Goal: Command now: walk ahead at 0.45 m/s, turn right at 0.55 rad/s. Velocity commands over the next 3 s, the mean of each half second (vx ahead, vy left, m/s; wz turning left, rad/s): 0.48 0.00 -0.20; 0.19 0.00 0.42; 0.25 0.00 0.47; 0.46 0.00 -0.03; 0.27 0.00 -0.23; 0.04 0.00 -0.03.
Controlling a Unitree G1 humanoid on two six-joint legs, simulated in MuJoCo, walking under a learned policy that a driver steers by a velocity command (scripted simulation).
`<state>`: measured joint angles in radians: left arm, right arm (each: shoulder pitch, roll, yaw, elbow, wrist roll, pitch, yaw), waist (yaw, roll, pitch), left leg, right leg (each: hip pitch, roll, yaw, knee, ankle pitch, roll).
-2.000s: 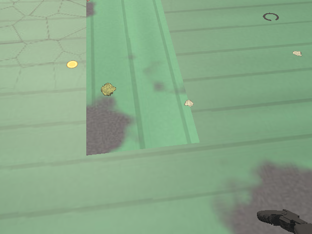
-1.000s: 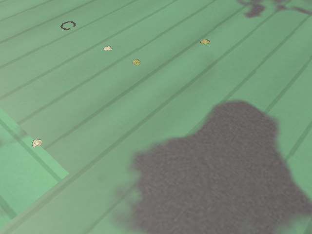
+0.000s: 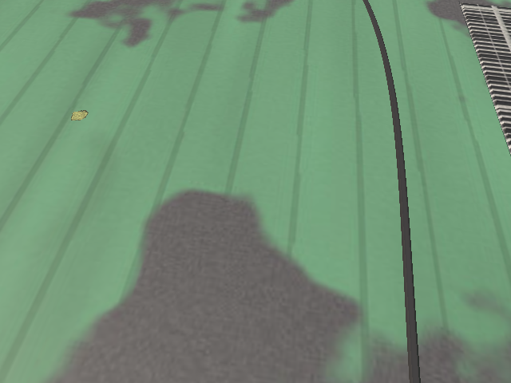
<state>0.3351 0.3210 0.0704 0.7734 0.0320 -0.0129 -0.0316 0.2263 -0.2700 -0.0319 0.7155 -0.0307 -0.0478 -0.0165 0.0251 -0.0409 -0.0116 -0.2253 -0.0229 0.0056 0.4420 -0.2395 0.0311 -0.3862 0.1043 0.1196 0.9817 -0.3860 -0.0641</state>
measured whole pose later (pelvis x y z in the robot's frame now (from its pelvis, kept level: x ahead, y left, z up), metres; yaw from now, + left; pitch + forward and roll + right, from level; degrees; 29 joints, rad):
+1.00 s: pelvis +0.43 -0.05 -0.01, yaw +10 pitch +0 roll -1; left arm 0.16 0.24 0.03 0.81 0.03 0.01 0.03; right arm 0.21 -0.26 -0.06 0.79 -0.01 0.02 0.00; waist -0.01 -0.01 0.10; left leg -0.37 -0.11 0.02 0.48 -0.11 0.13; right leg -0.49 -0.01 0.01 1.19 -0.44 0.03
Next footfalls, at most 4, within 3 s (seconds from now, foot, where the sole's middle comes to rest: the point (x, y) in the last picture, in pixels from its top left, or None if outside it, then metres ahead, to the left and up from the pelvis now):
0.34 right None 0.32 -0.12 -0.78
0.84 left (254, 374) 0.55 0.01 -0.78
1.32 right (325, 377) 0.55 -0.17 -0.78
1.76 left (209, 323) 0.68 0.14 -0.78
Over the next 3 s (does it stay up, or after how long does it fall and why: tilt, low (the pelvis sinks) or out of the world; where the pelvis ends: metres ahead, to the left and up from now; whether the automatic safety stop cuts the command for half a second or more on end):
stays up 0.94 0.17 0.00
